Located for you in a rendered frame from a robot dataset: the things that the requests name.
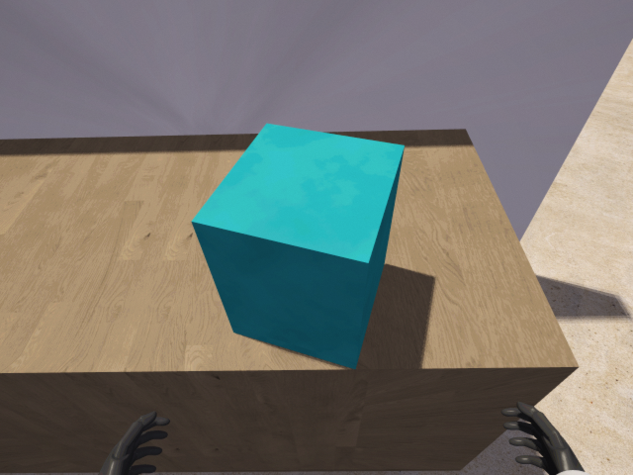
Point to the left robot hand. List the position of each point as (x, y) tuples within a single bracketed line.
[(126, 451)]

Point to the pedestal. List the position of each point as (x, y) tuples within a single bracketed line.
[(109, 311)]

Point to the right robot hand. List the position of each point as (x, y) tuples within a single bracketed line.
[(557, 455)]

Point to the carton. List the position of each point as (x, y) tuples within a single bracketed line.
[(296, 237)]

